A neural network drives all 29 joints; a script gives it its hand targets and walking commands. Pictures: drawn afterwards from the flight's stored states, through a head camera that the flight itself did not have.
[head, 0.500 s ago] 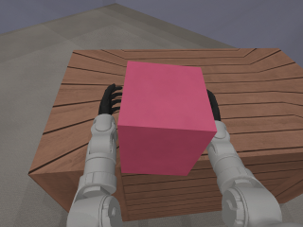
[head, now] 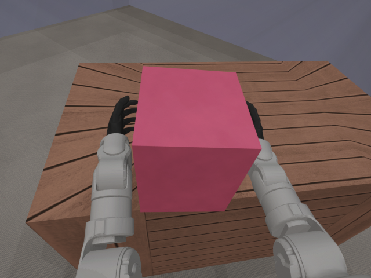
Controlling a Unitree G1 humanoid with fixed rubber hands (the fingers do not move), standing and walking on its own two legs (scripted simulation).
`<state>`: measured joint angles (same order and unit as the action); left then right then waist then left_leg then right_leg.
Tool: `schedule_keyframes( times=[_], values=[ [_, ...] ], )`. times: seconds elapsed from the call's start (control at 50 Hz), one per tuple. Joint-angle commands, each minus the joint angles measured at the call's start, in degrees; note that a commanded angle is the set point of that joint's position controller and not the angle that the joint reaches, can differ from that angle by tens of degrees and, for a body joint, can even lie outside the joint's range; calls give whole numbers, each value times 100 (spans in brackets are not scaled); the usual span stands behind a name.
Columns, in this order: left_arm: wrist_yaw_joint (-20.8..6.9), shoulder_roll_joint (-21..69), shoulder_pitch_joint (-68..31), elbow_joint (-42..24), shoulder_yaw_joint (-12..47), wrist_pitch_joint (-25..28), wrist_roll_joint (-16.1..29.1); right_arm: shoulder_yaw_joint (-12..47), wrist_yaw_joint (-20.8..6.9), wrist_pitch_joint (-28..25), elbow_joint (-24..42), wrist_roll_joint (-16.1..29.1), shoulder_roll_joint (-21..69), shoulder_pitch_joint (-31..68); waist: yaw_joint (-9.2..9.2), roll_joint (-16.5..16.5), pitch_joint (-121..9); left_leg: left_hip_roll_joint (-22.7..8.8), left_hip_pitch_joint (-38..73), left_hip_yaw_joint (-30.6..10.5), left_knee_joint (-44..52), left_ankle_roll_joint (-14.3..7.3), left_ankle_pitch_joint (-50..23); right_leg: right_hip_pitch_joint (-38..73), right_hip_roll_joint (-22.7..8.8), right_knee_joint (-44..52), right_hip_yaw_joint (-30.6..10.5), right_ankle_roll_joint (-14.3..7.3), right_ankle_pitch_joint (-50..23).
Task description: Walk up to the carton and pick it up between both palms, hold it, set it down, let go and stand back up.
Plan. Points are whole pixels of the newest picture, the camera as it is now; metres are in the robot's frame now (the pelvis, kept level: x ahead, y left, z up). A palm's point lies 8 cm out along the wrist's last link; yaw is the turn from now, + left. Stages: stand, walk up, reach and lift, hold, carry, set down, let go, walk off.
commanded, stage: reach and lift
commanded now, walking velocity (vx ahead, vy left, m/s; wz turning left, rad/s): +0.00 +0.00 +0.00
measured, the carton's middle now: (186, 144) +0.37 +0.01 +0.10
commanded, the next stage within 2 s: hold in 1.68 s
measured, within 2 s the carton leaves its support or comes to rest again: neither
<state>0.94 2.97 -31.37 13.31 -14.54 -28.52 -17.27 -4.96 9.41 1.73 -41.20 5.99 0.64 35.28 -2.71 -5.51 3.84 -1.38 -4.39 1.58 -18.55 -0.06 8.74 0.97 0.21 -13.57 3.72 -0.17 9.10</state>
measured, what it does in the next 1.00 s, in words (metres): stands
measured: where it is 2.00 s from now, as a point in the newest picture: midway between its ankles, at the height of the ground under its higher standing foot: outside the picture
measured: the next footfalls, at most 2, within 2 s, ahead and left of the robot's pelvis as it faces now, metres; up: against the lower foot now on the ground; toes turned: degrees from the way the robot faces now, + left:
none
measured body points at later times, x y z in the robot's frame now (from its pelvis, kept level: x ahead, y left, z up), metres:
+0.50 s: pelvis -0.01 +0.00 +0.00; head -0.04 +0.03 +0.45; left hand +0.38 +0.15 +0.19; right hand +0.38 -0.14 +0.17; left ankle +0.02 +0.11 -0.75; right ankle -0.01 -0.11 -0.75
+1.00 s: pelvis -0.01 +0.00 +0.00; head -0.05 +0.03 +0.45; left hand +0.39 +0.16 +0.21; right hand +0.39 -0.14 +0.21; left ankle +0.02 +0.11 -0.75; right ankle -0.01 -0.11 -0.75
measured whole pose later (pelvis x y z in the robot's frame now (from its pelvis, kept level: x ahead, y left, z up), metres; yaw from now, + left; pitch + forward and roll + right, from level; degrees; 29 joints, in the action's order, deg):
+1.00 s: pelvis -0.01 +0.00 +0.00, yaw +0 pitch -6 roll -1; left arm -1.1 -0.7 -42.5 13.1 -17.2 -43.8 -16.7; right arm -2.9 12.6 19.3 -38.8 13.3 -2.9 47.1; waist -5.0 -3.7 -0.5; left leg -1.0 -4.5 1.3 -18.9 -0.3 8.2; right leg 0.3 0.1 -14.9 3.4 0.0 9.0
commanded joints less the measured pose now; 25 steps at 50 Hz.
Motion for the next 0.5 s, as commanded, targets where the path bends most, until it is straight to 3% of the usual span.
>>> schedule_keyframes(
  times=[0.0, 0.22, 0.48],
  values=[
    [-628, 3111, -3688, -1085, 2996, 37, 784, 2183, -475, -63, 2431, 340, 2591, 4576, -169, 907, -2930, 201, 1806, -59, -308, 271, -2347, -67, 268, -130, 212, 266, -1612],
    [-880, 2856, -3746, -626, 2320, -556, 549, 2115, -328, 628, 2290, 494, 2667, 4807, -120, 457, -2342, 248, 1312, 33, 58, 43, -1316, 118, 216, -64, 180, 390, -1135],
    [-909, 2886, -4428, -880, 2478, -783, 686, 2272, -236, 963, 2461, 787, 2978, 5347, -220, 629, -2509, 306, 1293, 28, -21, 24, -1331, 118, 228, -105, 143, 417, -1224]
  ],
)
